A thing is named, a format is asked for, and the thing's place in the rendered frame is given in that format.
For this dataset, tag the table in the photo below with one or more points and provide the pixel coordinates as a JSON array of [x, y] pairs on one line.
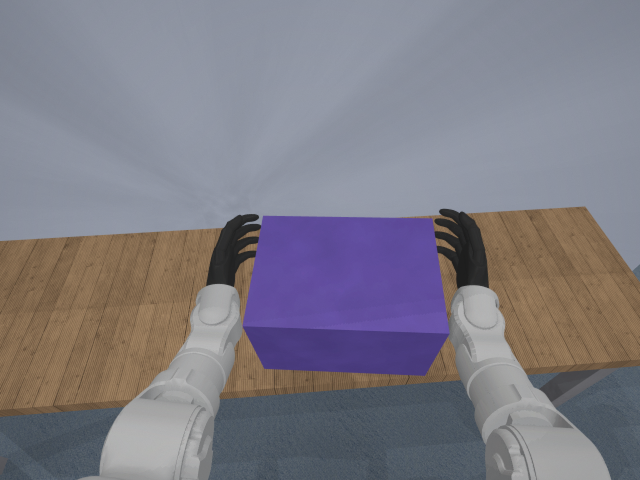
[[88, 322]]

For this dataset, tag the robot right forearm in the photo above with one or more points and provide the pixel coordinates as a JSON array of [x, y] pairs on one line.
[[494, 380]]

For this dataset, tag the robot left forearm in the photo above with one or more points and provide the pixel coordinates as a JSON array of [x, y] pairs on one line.
[[199, 371]]

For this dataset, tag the left robot hand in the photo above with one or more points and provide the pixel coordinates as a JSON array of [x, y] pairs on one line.
[[225, 259]]

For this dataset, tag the left robot upper arm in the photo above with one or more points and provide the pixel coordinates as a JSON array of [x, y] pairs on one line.
[[160, 440]]

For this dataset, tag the right robot upper arm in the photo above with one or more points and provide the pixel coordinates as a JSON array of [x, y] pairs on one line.
[[522, 452]]

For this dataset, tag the carton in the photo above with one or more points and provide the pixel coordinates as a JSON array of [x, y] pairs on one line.
[[346, 294]]

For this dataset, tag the right robot hand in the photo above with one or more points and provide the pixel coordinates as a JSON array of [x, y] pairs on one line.
[[469, 260]]

